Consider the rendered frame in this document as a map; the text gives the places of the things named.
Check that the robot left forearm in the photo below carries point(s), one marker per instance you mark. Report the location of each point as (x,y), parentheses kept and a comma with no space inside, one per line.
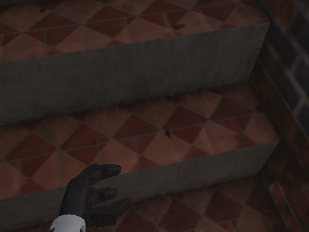
(68,223)

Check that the left robot hand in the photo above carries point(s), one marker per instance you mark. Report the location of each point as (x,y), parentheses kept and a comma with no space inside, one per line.
(79,199)

